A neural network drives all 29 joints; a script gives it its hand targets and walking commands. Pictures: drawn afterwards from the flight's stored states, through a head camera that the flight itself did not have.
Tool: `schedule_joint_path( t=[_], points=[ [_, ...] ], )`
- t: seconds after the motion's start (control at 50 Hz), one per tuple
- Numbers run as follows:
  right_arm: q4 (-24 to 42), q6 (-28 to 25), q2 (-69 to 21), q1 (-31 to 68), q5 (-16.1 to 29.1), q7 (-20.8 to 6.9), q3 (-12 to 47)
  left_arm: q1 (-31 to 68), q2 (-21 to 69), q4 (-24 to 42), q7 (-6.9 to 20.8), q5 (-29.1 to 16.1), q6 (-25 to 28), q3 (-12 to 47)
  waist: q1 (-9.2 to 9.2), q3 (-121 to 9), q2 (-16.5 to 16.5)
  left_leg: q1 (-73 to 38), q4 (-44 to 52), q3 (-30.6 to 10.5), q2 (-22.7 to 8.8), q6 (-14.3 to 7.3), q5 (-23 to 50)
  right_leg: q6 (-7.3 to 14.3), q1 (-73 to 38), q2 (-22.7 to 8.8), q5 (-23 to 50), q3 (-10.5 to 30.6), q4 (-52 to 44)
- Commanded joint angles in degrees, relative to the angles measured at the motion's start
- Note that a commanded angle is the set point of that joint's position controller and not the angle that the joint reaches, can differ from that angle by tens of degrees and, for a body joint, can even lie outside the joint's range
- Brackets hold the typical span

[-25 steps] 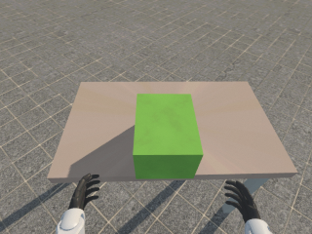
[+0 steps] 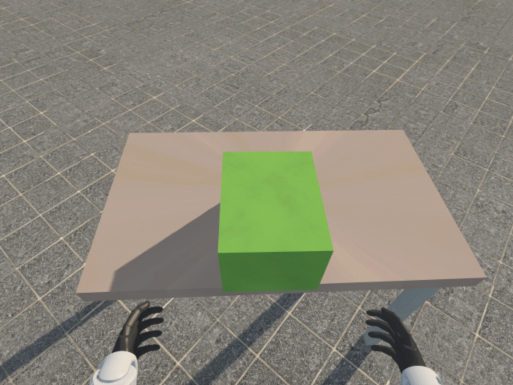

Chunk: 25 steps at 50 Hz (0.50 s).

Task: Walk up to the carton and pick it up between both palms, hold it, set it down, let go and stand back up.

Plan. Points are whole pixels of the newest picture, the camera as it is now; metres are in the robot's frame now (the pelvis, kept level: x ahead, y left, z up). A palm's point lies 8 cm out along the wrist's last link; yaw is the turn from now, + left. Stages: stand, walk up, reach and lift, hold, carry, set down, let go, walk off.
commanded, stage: set down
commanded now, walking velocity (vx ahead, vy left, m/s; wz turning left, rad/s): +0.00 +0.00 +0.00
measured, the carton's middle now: (268, 219) +0.44 -0.01 -0.07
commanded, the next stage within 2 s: let go in 0.12 s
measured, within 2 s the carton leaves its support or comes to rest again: neither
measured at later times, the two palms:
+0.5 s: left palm (128, 349) +0.18 +0.22 -0.07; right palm (407, 361) +0.18 -0.23 -0.07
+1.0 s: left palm (104, 374) +0.15 +0.25 -0.09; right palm out of the picture +0.15 -0.24 -0.09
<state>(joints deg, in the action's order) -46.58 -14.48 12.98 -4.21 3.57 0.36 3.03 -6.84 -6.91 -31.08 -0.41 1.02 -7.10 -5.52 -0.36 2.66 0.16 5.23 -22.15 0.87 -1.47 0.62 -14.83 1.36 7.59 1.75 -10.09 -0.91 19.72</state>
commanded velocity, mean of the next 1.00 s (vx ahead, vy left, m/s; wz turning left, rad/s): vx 0.00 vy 0.00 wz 0.00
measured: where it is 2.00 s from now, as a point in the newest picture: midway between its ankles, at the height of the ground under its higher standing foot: outside the picture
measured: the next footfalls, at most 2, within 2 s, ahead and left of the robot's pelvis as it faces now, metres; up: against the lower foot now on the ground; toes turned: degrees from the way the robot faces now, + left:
none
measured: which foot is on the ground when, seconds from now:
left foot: down 0.00-1.00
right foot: down 0.00-1.00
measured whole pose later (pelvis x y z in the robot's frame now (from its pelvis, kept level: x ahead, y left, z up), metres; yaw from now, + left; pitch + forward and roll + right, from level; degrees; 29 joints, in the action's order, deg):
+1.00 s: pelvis -0.01 +0.00 +0.00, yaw +0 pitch -3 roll -1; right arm -45.6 -4.1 15.2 -6.3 0.4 0.7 3.0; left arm -7.2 -11.6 -39.9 -0.4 1.7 1.0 -5.5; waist -0.6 3.0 0.2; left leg 5.3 -23.7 0.9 -1.4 0.3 -15.2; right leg 1.1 7.6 1.7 -10.3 -0.9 21.1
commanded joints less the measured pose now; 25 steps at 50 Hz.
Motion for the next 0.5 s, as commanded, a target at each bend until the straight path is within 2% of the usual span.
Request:
schedule_joint_path(
  t=[0.0, 0.06, 0.08, 0.1, 0.18, 0.22, 0.26, 0.28, 0.32, 0.4, 0.44, 0.46, 0.48],
  points=[
    [7.95, -0.01, -0.47, -0.47, -2.75, 0.85, -5.9, 0.96, -10.23, 9.67, 1.03, 0.77, 0.66, 2.34, 0.89, -4.93, -0.23, -1.88, 3.41, 4.62, 2.4, 1.09, 11.45, -0.08, -7.13, 0.06, 7.41, -0.74, -3.04],
    [5.35, 0.78, 1.15, -0.98, -2.67, 0.31, -5.99, 0.36, -10.23, 8.88, 0.68, 1.65, -0.28, 2.61, 0.68, -4.15, -1.08, -2.17, 3.46, 4.27, 2.21, 0.89, 11.55, 0.24, -6.84, 0.35, 7.2, -0.79, -2.86],
    [4.4, 1.05, 0.88, -1.23, -2.33, 0.32, -5.76, -0.11, -9.31, 7.88, 0.88, 1.92, -0.54, 3.18, 1.21, -1.96, -0.72, -1.98, 3.48, 3.98, 1.78, 1.06, 11.22, 0.34, -6.19, 0.41, 6.78, -0.75, -3.06],
    [4.65, 1.03, 0.99, -0.54, -2.48, 0.3, -5.86, 0.19, -9.28, 8.23, 0.98, 1.78, -0.84, 3.1, 0.55, -2.87, -0.85, -1.96, 3.79, 4.44, 1.98, 1.14, 11.17, 0.15, -6.52, 0.59, 6.41, -0.87, -2.99],
    [5.87, 0.92, 2.04, -1.47, -3.01, 0.22, -6.39, -0.7, -9.03, 9.05, 0.77, 1.51, -1.1, 3.25, 0.79, -3.09, -0.32, -2.27, 3.61, 4.05, 1.81, 0.94, 11.24, 0.12, -6.57, 0.68, 6.1, -1.17, -2.74],
    [5.29, 0.79, 1.9, -1.55, -2.35, 0.03, -5.99, -0.29, -9.41, 9.84, 0.43, 1.75, -0.78, 3.26, 0.76, -4.24, -1.97, -2.39, 3.47, 3.84, 1.62, 1.2, 12.58, 0.42, -7.02, 0.87, 7.48, -1.24, -2.09],
    [4.82, 0.5, 2.53, -1.2, -2.69, -0.11, -6.52, -0.91, -8.73, 9.75, 0.34, 1.91, -0.83, 2.99, 0.85, -4.55, -2.09, -2.83, 3.37, 3.98, 1.75, 1.43, 14.03, 0.28, -6.88, 0.98, 8.33, -1.27, -2.0],
    [5.38, 0.36, 3.07, -1.92, -2.91, -0.23, -6.35, -1.81, -8.34, 9.22, 0.44, 2.02, -0.83, 2.9, 0.51, -4.79, -0.93, -3.07, 3.2, 3.95, 1.65, 1.25, 14.4, 0.31, -7.01, 0.92, 8.76, -1.34, -2.3],
    [4.62, 0.4, 2.9, -2.12, -2.74, -0.07, -6.5, -1.81, -8.64, 9.43, 0.64, 1.88, -0.87, 3.07, 0.98, -4.35, -0.89, -3.84, 2.83, 3.57, 1.54, 1.4, 15.45, 0.16, -6.66, 0.88, 9.79, -1.48, -2.3],
    [5.45, 0.15, 3.44, -2.4, -2.78, -0.24, -6.53, -1.73, -8.4, 10.32, 0.64, 1.72, -0.87, 3.32, 0.52, -5.8, -1.32, -4.09, 3.04, 3.88, 1.67, 1.38, 15.74, 0.32, -6.98, 1.13, 9.74, -1.51, -1.93],
    [4.64, 0.33, 3.53, -2.11, -2.52, -0.41, -6.33, -1.95, -8.12, 9.62, 0.42, 1.65, -0.72, 3.77, 0.95, -4.96, -2.02, -4.3, 2.81, 3.57, 1.48, 1.34, 15.74, 0.67, -6.76, 0.77, 9.71, -1.21, -2.34],
    [5.53, 0.28, 3.67, -2.75, -2.36, -0.18, -6.37, -2.67, -8.29, 9.36, 0.81, 1.87, -0.98, 3.17, 0.73, -4.34, -1.27, -3.97, 2.81, 3.4, 1.5, 1.23, 15.74, 0.09, -7.23, 0.79, 10.69, -1.45, -2.14],
    [4.86, 0.15, 3.96, -2.47, -2.55, -0.31, -6.11, -2.72, -8.4, 9.23, 0.68, 1.72, -0.63, 3.38, 0.37, -4.88, -1.97, -4.08, 3.06, 3.52, 1.62, 1.27, 15.97, 0.44, -7.62, 0.99, 10.43, -1.44, -2.02]
  ],
)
